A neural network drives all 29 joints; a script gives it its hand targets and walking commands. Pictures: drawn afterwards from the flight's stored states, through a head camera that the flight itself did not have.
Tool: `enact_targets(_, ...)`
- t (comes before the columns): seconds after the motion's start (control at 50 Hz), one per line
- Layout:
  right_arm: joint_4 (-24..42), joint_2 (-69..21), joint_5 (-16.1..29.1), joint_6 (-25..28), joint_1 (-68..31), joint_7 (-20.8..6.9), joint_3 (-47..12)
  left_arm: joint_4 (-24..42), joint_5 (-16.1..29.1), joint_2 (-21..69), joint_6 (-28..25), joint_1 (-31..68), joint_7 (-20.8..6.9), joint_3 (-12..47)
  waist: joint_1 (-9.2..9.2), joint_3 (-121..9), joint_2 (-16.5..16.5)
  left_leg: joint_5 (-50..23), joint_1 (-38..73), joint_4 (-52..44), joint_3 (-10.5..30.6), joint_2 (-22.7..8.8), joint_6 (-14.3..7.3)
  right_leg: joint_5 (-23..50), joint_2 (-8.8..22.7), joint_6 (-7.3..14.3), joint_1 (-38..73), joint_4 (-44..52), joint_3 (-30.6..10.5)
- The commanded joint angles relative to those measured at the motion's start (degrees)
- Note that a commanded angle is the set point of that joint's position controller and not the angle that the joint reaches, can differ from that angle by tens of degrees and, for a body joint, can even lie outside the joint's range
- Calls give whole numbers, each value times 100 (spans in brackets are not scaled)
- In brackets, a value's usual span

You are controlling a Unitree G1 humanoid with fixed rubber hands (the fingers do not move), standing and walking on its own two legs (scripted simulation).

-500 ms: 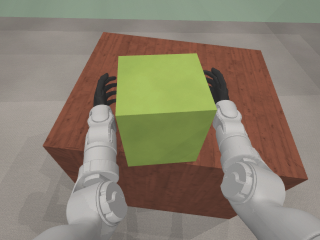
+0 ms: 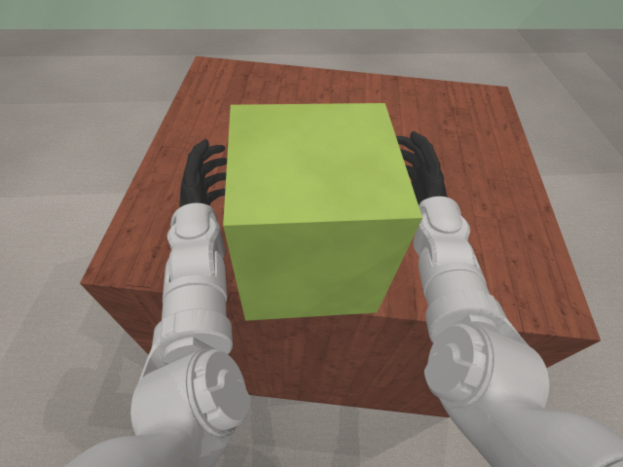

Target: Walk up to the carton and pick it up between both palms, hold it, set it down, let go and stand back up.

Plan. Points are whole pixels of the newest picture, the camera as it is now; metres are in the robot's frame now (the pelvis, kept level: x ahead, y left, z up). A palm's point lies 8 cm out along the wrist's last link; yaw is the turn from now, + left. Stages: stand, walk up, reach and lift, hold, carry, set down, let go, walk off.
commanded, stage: set down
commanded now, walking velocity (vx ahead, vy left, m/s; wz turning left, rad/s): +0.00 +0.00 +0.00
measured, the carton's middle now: (310, 218) +0.43 +0.06 +0.03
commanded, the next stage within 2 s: none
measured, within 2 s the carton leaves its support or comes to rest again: neither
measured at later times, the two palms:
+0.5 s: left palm (197, 202) +0.39 +0.20 +0.09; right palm (427, 194) +0.44 -0.09 +0.10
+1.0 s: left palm (195, 198) +0.41 +0.22 +0.07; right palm (420, 187) +0.46 -0.09 +0.09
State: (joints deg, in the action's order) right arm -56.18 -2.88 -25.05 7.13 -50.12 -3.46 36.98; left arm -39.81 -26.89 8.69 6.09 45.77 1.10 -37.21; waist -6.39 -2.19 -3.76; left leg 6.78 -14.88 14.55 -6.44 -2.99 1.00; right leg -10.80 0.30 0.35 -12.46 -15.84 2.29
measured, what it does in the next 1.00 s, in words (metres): stands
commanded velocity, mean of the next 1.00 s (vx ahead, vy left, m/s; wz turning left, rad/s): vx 0.00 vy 0.00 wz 0.00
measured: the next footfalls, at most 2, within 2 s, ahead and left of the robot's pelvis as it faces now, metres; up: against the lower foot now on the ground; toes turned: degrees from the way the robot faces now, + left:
none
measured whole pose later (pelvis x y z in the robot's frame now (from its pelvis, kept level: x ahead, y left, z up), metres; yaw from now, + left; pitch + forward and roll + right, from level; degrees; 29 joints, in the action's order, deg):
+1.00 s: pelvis -0.01 +0.01 -0.01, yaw -2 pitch +17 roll -1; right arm -73.2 10.5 6.3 3.7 -58.4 0.8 4.4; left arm -62.5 -4.4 -4.0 -0.9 52.8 10.9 -15.8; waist -8.6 -11.0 -2.9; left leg 9.2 -30.8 23.0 -7.6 -5.5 0.7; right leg -9.4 -1.4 0.5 -26.2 -18.3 1.4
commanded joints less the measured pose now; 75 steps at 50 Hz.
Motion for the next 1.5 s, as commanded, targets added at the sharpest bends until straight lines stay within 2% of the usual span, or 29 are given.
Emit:
enact_targets(0.0, -172, -2448, -181, 66, -2470, -696, -1082, -21, -116, 1933, -87, 2447, -204, 1201, -51, -2238, 125, -2194, 1576, 380, -331, 202, -252, 1123, -169, -310, 373, 57, 287)
enact_targets(0.04, -142, -2388, -164, 45, -2436, -728, -1061, 15, -183, 1907, -50, 2338, -200, 1114, -100, -2186, 136, -2251, 1555, 380, -336, 218, -256, 1133, -177, -314, 374, 56, 282)
enact_targets(0.08, -78, -2386, -189, 66, -2437, -739, -1061, -12, -193, 1905, -42, 2264, -218, 1088, -98, -2129, 56, -2317, 1534, 420, -324, 215, -278, 1180, -181, -335, 368, 57, 281)
enact_targets(0.2, 39, -2403, -252, 37, -2361, -769, -1011, 15, -206, 1968, -45, 2187, -248, 1113, -46, -2117, 93, -2259, 1529, 416, -317, 227, -274, 1102, -168, -333, 321, 54, 280)
enact_targets(0.26, 14, -2419, -294, 29, -2278, -775, -1041, 55, -201, 1950, -80, 2138, -252, 1103, -35, -2120, 37, -2461, 1580, 482, -318, 223, -286, 1201, -180, -346, 251, 42, 281)
enact_targets(0.32, 58, -2416, -256, 41, -2252, -790, -1083, 89, -205, 1993, -82, 2070, -246, 1112, -104, -2088, 112, -2729, 1681, 547, -300, 201, -266, 1246, -188, -338, 109, 36, 287)
enact_targets(0.4, 8, -2376, -266, -38, -2149, -787, -1101, 23, -270, 1889, -37, 1983, -287, 964, -105, -1971, 31, -2423, 1480, 461, -333, 245, -339, 1270, -152, -360, 281, 39, 228)
enact_targets(0.44, 19, -2339, -321, -36, -2135, -783, -1005, 40, -264, 1946, -43, 1948, -271, 1023, -34, -2020, 72, -2470, 1539, 474, -308, 225, -301, 1161, -177, -369, 171, 38, 259)
enact_targets(0.5, 97, -2213, -307, -71, -2064, -782, -1018, 22, -296, 1805, -52, 1854, -229, 924, -129, -2048, 27, -2569, 1697, 513, -316, 229, -296, 1021, -209, -352, 60, 87, 262)
enact_targets(0.56, 31, -1998, -291, -100, -2007, -742, -938, 42, -299, 1561, -79, 1881, -185, 889, -71, -2041, 77, -2550, 1616, 498, -320, 249, -308, 1101, -191, -359, 124, 63, 241)
enact_targets(0.6, 37, -1766, -216, -163, -1916, -723, -975, 2, -334, 1362, -58, 1780, -143, 769, -157, -1973, 104, -2529, 1614, 485, -338, 259, -312, 1049, -200, -366, 124, 68, 221)
enact_targets(0.62, 70, -1598, -170, -149, -1903, -692, -955, 59, -280, 1196, -78, 1767, -99, 777, -129, -2025, 99, -2633, 1600, 531, -345, 266, -296, 1141, -208, -374, 114, 37, 211)
enact_targets(0.68, 145, -210, 323, -132, -1947, -433, -1063, 81, 37, -62, -229, 1798, 237, 740, -222, -2258, 64, -2798, 1527, 635, -329, 282, -259, 1322, -255, -364, 92, -34, 115)
enact_targets(0.7, 134, 301, 669, -112, -2057, -284, -1287, 63, 300, -468, -311, 1891, 420, 964, -233, -2517, 137, -2871, 1474, 724, -299, 272, -208, 1406, -297, -316, 15, -70, 70)
enact_targets(0.76, -189, 753, 1633, -178, -2599, 100, -2138, -173, 1093, -934, -513, 2498, 799, 1642, -236, -2876, 256, -2441, 898, 829, -204, 245, -167, 1592, -304, -204, 19, -86, -122)
enact_targets(0.82, -685, 1228, 2496, -243, -2851, 261, -2820, -630, 1717, -1265, -644, 2769, 980, 2066, -306, -3523, 424, -2412, 622, 1002, -103, 170, -54, 1774, -326, -85, -105, -235, -190)
enact_targets(0.84, -781, 1370, 2764, -236, -2961, 290, -3040, -879, 1917, -1389, -695, 2815, 1010, 2176, -400, -3731, 481, -2423, 570, 1090, -73, 153, -9, 1710, -340, -34, -237, -262, -184)
enact_targets(0.9, -1060, 1778, 3279, -169, -3238, 408, -3433, -1508, 2375, -1739, -928, 2934, 1021, 2358, -440, -4116, 298, -2389, 315, 1306, -16, 109, 58, 1733, -374, -28, -355, -419, -187)
enact_targets(0.92, -1067, 1893, 3443, -111, -3333, 432, -3574, -1623, 2475, -1840, -1015, 2949, 1019, 2369, -540, -4267, 265, -2429, 231, 1374, -20, 100, 65, 1735, -389, -25, -340, -485, -178)
enact_targets(1.0, -1463, 2378, 3854, 110, -3634, 508, -3845, -2242, 2844, -2165, -1283, 3183, 903, 2574, -489, -4390, 146, -2634, 107, 1594, 19, 71, 166, 1971, -426, -71, -502, -681, -139)
enact_targets(1.08, -1675, 2778, 4202, 236, -3924, 458, -4018, -2376, 3244, -2429, -1447, 3490, 831, 2839, -432, -4511, 167, -2704, 164, 1730, 80, 28, 286, 1805, -489, -70, -881, -770, -30)
enact_targets(1.1, -1775, 2875, 4259, 242, -3919, 452, -4021, -2433, 3337, -2426, -1457, 3497, 810, 2981, -331, -4491, 187, -2682, 232, 1756, 97, 18, 321, 1798, -496, -74, -973, -766, -13)
enact_targets(1.18, -2061, 3058, 4476, 176, -4083, 383, -4169, -2499, 3668, -2556, -1381, 3676, 676, 3240, -176, -4417, 142, -2602, 144, 1740, 145, 20, 331, 1971, -488, -111, -1024, -812, 46)
enact_targets(1.28, -1700, 3286, 4826, 14, -4380, 231, -4360, -1915, 4037, -2825, -1233, 4091, 645, 3505, -108, -4878, 286, -2375, -15, 1674, 224, 67, 346, 2064, -426, -117, -882, -845, 48)
enact_targets(1.34, -1380, 3416, 5024, -104, -4550, 157, -4460, -1456, 4056, -3006, -1053, 4235, 684, 3475, -215, -5250, 478, -2621, 92, 1668, 266, 83, 367, 2388, -431, -136, -733, -909, 64)
enact_targets(1.36, -1368, 3435, 5074, -176, -4567, 163, -4490, -1437, 4016, -3078, -941, 4294, 676, 3432, -191, -5194, 486, -2528, 68, 1627, 274, 114, 352, 2480, -396, -160, -660, -875, 35)
enact_targets(1.4, -1592, 3347, 5251, -394, -4545, 169, -4737, -1688, 3954, -3150, -684, 4138, 593, 3326, -222, -4710, 275, -2188, -274, 1455, 270, 153, 208, 2618, -321, -230, -272, -882, -70)
enact_targets(1.46, -1768, 3289, 5441, -690, -4544, 131, -5039, -2141, 3862, -3360, -422, 3913, 507, 3180, -401, -3907, -119, -1415, -801, 1022, 285, 182, -34, 2188, -225, -328, 140, -837, -181)
enact_targets(1.48, -1615, 3279, 5435, -730, -4585, 131, -5019, -2082, 3922, -3405, -406, 3990, 497, 3209, -372, -3839, -210, -1249, -881, 940, 278, 193, -78, 2036, -209, -355, 165, -797, -210)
